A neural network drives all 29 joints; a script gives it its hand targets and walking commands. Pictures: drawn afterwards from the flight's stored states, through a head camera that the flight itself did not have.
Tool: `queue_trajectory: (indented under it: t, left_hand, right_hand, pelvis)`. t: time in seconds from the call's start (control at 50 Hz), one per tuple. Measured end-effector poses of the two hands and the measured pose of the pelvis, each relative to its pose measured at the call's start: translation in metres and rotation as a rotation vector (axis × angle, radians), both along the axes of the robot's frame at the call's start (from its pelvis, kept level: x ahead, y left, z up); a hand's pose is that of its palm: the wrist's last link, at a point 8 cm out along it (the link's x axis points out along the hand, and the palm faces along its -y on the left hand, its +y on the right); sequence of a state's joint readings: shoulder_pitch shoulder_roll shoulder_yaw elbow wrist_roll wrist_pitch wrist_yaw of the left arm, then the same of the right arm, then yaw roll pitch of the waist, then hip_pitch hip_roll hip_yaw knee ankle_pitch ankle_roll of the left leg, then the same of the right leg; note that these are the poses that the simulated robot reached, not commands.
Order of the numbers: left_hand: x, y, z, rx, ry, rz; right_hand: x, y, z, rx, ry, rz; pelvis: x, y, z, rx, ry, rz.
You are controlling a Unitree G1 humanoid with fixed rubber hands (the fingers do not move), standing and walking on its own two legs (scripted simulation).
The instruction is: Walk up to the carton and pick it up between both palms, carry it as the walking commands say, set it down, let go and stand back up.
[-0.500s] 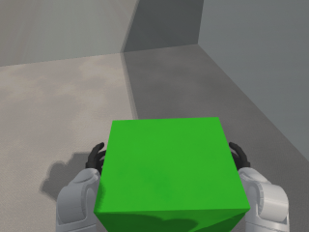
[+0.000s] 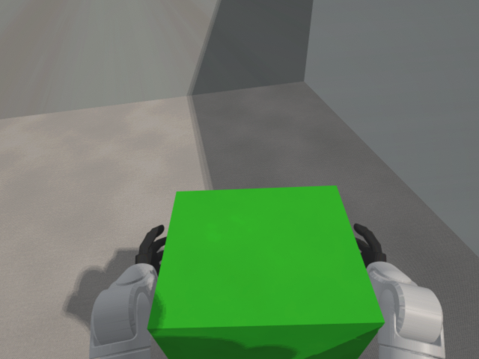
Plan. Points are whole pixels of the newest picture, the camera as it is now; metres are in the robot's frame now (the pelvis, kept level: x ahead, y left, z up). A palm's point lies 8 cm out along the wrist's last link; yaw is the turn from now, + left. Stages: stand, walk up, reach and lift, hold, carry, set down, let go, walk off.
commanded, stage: carry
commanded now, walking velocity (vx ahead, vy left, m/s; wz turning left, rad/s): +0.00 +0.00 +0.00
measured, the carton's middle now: (259, 295) +0.25 -0.01 +0.02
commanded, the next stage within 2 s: none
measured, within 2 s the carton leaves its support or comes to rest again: neither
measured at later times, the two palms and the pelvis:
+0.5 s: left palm (149, 276) +0.26 +0.17 +0.07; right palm (368, 274) +0.26 -0.17 +0.07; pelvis +0.00 +0.00 +0.00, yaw +0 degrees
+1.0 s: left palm (148, 276) +0.26 +0.17 +0.07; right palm (367, 273) +0.26 -0.17 +0.07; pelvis +0.00 +0.00 +0.00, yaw +0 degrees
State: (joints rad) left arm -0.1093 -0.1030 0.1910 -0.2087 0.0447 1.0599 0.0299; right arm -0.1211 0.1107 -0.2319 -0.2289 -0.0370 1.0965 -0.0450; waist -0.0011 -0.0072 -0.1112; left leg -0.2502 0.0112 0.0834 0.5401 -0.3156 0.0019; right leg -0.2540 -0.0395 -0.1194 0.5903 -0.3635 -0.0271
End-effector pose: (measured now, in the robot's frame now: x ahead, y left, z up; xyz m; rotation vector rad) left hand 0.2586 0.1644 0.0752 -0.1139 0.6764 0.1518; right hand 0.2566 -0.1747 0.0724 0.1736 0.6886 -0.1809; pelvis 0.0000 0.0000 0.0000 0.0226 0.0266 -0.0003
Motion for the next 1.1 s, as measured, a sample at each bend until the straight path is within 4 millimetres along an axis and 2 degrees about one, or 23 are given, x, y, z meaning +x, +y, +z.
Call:
queue_trajectory:
  t: [1.1]
  left_hand:
    - [0.001,0.003,-0.011,-0.004,0.022,-0.004]
  right_hand:
    - [0.002,0.003,-0.007,-0.015,0.017,0.009]
  pelvis:
    - [-0.002,0.001,0.0,-0.001,-0.004,0.0]
